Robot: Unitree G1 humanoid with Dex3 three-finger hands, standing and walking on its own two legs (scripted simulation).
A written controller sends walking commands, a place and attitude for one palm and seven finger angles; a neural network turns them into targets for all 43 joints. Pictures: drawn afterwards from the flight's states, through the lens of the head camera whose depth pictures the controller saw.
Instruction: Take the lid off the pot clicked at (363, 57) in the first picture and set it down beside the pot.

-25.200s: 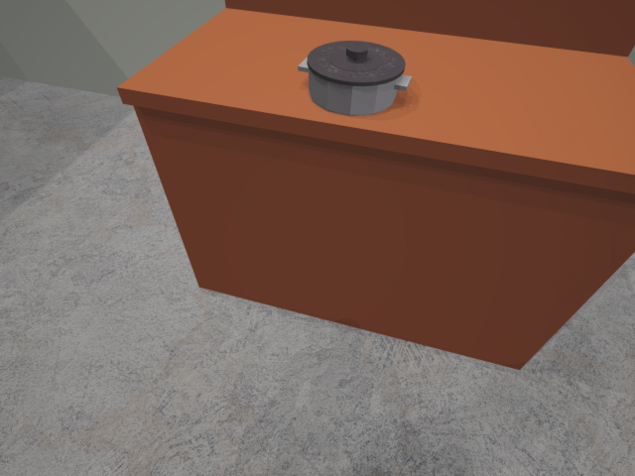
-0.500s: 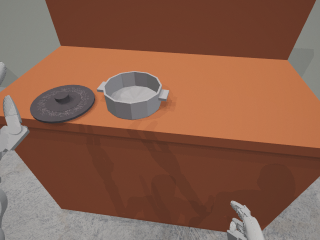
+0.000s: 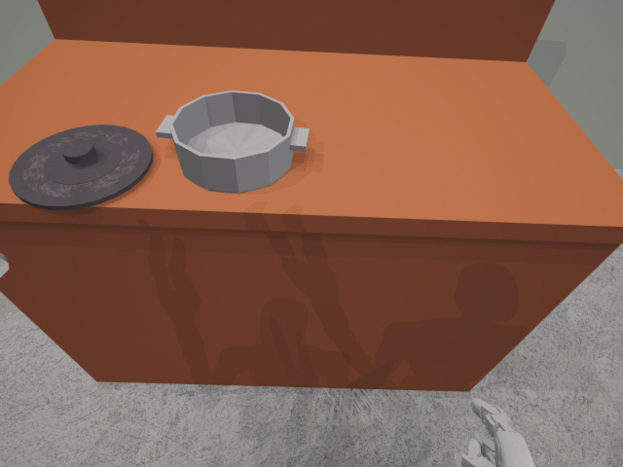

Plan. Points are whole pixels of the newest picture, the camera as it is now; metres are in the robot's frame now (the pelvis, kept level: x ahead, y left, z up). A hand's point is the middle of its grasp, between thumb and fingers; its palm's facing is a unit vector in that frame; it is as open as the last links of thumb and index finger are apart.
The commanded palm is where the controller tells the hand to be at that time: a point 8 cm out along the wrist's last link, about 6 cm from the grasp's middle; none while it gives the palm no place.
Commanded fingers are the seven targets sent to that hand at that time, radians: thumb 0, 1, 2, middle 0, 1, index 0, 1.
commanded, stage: step back with the hand held close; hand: left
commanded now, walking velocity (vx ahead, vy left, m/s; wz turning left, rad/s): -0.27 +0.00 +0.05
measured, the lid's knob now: (79, 151) +0.53 +0.40 +0.10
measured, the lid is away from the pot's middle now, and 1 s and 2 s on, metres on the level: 0.24 0.24 0.24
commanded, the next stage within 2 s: stop stepping back and stand still in 0.72 s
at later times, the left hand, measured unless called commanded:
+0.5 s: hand out of the picture +0.12 +0.23 +0.29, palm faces +0.56 -0.74 -0.37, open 7.5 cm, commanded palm +0.06 +0.28 +0.28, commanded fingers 0.00 0.90 0.90 -0.20 -0.30 -0.20 -0.30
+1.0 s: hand out of the picture +0.00 +0.22 +0.27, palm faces +0.42 -0.77 -0.48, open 7.5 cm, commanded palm -0.05 +0.29 +0.28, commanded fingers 0.00 0.90 0.90 -0.20 -0.30 -0.20 -0.30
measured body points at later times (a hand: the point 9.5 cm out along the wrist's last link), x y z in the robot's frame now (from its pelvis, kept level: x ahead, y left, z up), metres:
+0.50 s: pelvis -0.07 +0.00 -0.01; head -0.07 +0.01 +0.44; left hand +0.08 +0.27 +0.31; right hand +0.09 -0.24 -0.09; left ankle +0.06 +0.07 -0.73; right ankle -0.07 -0.14 -0.73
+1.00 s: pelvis -0.18 +0.01 -0.01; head -0.18 +0.03 +0.44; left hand -0.03 +0.26 +0.30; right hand -0.04 -0.23 -0.09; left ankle -0.11 +0.12 -0.71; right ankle -0.16 -0.12 -0.73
